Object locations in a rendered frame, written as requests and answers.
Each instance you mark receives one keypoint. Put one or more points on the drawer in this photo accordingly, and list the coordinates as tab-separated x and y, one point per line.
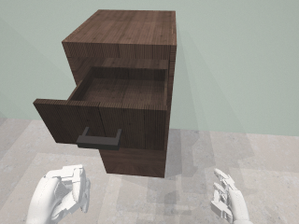
110	98

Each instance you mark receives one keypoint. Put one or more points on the cabinet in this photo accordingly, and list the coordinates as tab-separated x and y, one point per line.
129	39

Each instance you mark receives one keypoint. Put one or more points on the robot right hand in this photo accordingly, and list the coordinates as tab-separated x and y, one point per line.
232	206

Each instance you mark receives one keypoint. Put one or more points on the handle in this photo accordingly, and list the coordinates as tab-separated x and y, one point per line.
99	142

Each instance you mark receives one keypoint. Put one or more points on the robot left hand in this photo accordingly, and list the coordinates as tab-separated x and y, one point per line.
44	207

